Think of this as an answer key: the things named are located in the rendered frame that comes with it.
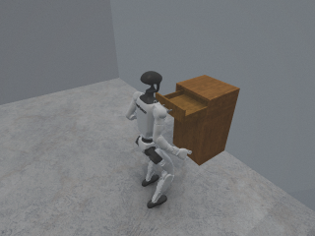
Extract robot right upper arm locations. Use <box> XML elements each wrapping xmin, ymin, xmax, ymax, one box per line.
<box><xmin>152</xmin><ymin>104</ymin><xmax>167</xmax><ymax>144</ymax></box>

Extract robot right hand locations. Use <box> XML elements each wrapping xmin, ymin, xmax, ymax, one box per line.
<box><xmin>177</xmin><ymin>148</ymin><xmax>192</xmax><ymax>161</ymax></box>

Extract left robot shin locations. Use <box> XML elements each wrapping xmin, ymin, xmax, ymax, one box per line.
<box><xmin>146</xmin><ymin>160</ymin><xmax>158</xmax><ymax>182</ymax></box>

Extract drawer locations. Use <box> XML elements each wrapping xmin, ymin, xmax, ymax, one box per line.
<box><xmin>156</xmin><ymin>89</ymin><xmax>209</xmax><ymax>125</ymax></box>

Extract cabinet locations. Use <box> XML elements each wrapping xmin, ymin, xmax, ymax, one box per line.
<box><xmin>172</xmin><ymin>75</ymin><xmax>240</xmax><ymax>166</ymax></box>

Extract handle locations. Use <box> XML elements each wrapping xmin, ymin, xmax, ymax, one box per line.
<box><xmin>161</xmin><ymin>104</ymin><xmax>172</xmax><ymax>113</ymax></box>

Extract robot left foot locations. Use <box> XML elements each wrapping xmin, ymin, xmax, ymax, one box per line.
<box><xmin>142</xmin><ymin>174</ymin><xmax>159</xmax><ymax>187</ymax></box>

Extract robot left upper arm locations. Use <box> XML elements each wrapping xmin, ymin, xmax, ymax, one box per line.
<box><xmin>125</xmin><ymin>91</ymin><xmax>144</xmax><ymax>121</ymax></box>

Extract right robot forearm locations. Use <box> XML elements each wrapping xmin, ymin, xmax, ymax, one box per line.
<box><xmin>157</xmin><ymin>136</ymin><xmax>180</xmax><ymax>156</ymax></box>

